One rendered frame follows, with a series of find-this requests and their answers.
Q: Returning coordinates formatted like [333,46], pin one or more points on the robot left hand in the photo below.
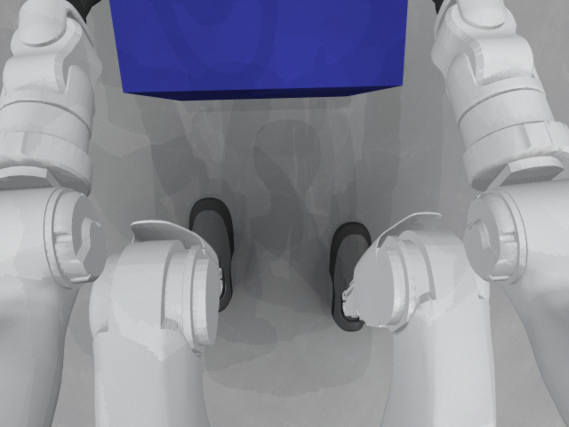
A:
[83,6]

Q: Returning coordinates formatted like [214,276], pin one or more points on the right robot forearm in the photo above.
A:
[499,104]

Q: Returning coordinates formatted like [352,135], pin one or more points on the robot left shin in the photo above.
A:
[143,231]

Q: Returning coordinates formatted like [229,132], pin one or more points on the right robot upper arm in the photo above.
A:
[518,236]

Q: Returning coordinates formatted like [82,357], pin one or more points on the left robot thigh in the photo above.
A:
[164,307]

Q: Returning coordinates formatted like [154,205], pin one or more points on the carton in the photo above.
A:
[201,50]

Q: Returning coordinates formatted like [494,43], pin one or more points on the left robot forearm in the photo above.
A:
[47,103]

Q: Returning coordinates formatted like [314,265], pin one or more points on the left robot upper arm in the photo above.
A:
[51,243]

